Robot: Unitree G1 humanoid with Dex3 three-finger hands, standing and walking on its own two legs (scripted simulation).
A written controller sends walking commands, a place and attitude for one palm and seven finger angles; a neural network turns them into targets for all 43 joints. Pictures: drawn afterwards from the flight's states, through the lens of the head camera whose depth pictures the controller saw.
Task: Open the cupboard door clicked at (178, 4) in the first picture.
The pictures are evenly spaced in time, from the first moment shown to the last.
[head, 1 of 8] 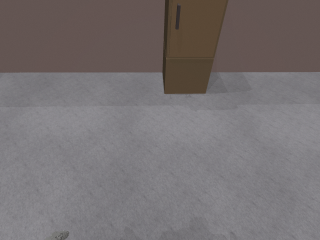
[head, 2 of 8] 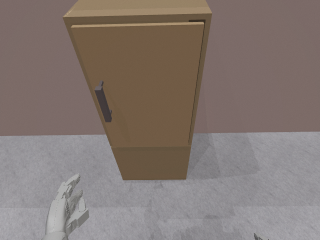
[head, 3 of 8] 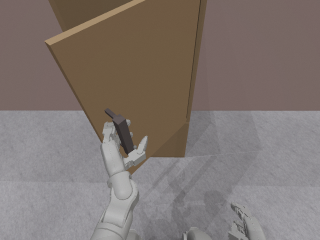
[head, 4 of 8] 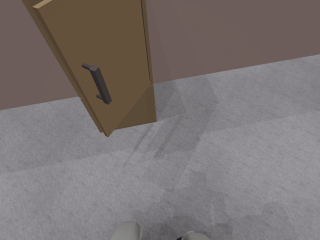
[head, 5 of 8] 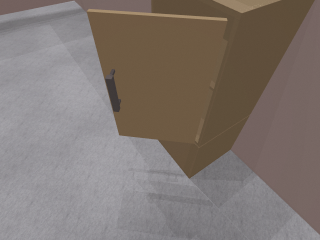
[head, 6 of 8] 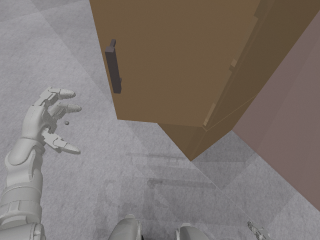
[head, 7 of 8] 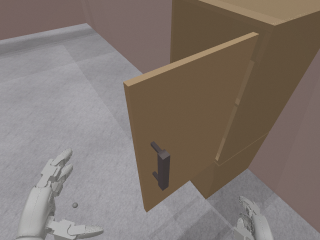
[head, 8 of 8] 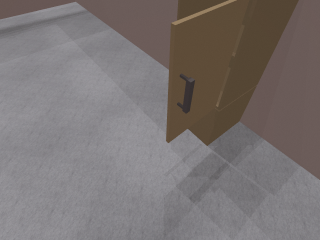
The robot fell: no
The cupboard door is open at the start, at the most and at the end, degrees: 0 94 93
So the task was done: yes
